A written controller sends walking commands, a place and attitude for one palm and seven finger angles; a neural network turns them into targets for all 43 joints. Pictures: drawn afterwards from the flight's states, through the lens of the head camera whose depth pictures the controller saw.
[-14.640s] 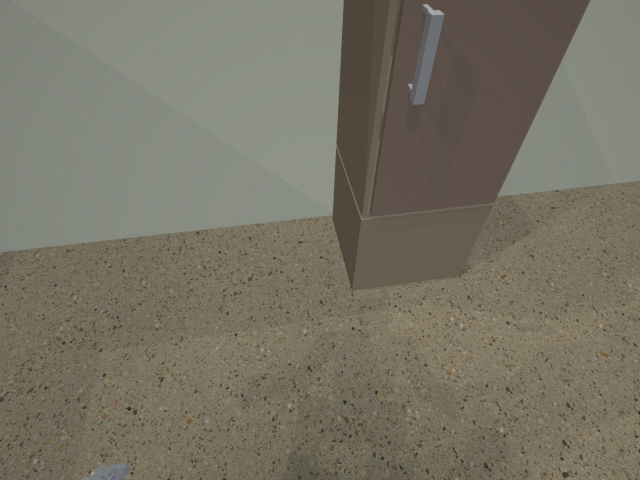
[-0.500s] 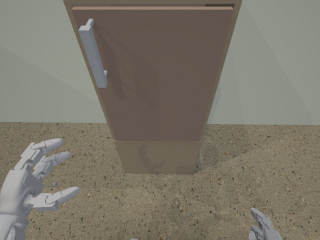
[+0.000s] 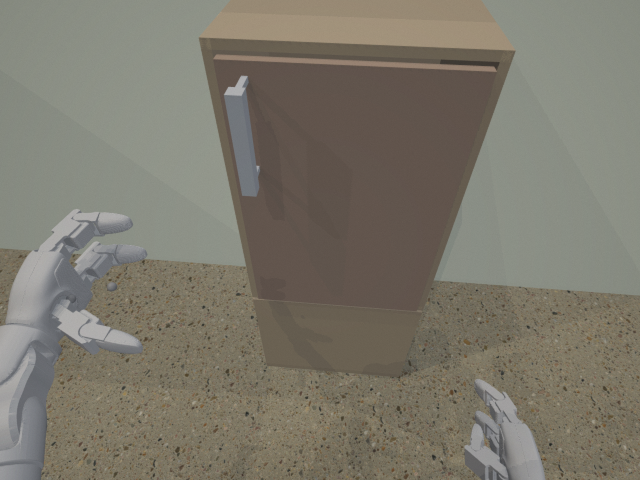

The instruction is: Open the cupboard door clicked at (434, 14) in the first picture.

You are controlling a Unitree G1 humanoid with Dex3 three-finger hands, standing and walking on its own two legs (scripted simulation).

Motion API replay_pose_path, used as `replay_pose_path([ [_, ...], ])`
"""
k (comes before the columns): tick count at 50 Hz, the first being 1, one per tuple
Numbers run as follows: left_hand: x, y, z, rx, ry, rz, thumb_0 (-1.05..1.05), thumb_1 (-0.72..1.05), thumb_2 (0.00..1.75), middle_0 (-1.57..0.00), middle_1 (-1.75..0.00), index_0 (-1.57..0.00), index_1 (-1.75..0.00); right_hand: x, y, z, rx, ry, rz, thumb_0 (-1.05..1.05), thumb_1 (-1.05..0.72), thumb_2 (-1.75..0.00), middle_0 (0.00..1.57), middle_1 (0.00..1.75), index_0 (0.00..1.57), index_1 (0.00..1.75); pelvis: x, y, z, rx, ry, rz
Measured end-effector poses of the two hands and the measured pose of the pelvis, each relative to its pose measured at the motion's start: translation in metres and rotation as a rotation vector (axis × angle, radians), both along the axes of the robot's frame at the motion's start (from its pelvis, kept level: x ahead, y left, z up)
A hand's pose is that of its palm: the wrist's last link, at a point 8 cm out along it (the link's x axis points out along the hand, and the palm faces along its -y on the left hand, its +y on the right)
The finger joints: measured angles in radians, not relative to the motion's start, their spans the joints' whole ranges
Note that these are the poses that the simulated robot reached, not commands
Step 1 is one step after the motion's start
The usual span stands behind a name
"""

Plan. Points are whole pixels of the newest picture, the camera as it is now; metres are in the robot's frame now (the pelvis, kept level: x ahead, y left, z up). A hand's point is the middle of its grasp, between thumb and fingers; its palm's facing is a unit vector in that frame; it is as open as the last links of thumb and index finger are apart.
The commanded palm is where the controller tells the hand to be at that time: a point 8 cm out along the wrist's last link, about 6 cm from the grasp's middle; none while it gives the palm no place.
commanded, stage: raise the hand with hooked fingers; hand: left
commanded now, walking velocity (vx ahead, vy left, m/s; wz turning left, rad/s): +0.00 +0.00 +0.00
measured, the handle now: (247, 138) +0.56 +0.19 +0.15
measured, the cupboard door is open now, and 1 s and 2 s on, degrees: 0 0 0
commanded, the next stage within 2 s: move the hooked fingers beside the handle in 0.70 s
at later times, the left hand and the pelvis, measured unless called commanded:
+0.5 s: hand (123, 243) +0.30 +0.26 +0.17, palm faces +0.07 -1.00 -0.03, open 14.0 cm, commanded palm +0.27 +0.30 +0.17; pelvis +0.01 -0.01 +0.01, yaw -1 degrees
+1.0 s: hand (138, 234) +0.32 +0.25 +0.17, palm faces +0.08 -1.00 -0.03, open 14.0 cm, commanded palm +0.30 +0.29 +0.17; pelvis +0.00 -0.03 +0.01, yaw +0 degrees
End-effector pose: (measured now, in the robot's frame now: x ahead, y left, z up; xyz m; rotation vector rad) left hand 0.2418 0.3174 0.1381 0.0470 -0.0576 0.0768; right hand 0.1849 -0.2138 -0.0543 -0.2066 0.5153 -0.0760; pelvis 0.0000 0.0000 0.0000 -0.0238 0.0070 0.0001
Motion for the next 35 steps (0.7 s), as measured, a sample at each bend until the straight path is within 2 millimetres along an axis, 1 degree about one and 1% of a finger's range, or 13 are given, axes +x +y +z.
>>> replay_pose_path([
  [5, 0.010, 0.009, 0.013, -0.001, -0.001, 0.011, -0.01, -0.49, 0.31, -0.30, -1.19, -0.30, -1.19, -0.004, -0.003, -0.001, -0.009, 0.028, -0.005, 0.01, -0.90, -0.90, 0.21, 0.30, 0.20, 0.31, 0.000, -0.001, 0.003, 0.001, -0.012, 0.003],
  [11, 0.026, 0.014, 0.030, -0.003, -0.007, 0.005, -0.01, -0.50, 0.30, -0.30, -1.20, -0.30, -1.20, -0.012, -0.014, -0.002, -0.023, 0.061, -0.036, 0.01, -0.90, -0.90, 0.21, 0.30, 0.20, 0.31, 0.001, -0.004, 0.006, 0.003, -0.021, 0.001],
  [14, 0.034, 0.013, 0.036, -0.001, -0.003, -0.002, -0.01, -0.51, 0.30, -0.30, -1.20, -0.30, -1.20, -0.016, -0.021, -0.002, -0.025, 0.070, -0.054, 0.01, -0.90, -0.90, 0.21, 0.30, 0.20, 0.31, 0.001, -0.005, 0.007, 0.005, -0.021, -0.002],
  [18, 0.040, 0.006, 0.034, -0.005, 0.022, -0.022, -0.01, -0.51, 0.30, -0.30, -1.20, -0.30, -1.20, -0.021, -0.029, -0.002, -0.019, 0.078, -0.074, 0.01, -0.90, -0.90, 0.21, 0.30, 0.20, 0.30, 0.003, -0.006, 0.008, 0.009, -0.015, -0.011],
  [24, 0.039, -0.004, 0.028, -0.012, 0.023, -0.015, -0.01, -0.50, 0.30, -0.30, -1.20, -0.30, -1.20, -0.024, -0.036, -0.004, -0.018, 0.088, -0.088, 0.01, -0.90, -0.90, 0.21, 0.30, 0.20, 0.30, 0.005, -0.010, 0.009, 0.013, -0.016, -0.019],
  [35, 0.038, -0.012, 0.032, -0.007, 0.014, 0.002, -0.01, -0.51, 0.30, -0.30, -1.20, -0.30, -1.20, -0.017, -0.041, -0.005, -0.004, 0.077, -0.085, 0.01, -0.90, -0.90, 0.21, 0.30, 0.20, 0.30, 0.006, -0.019, 0.009, 0.016, -0.021, -0.016],
])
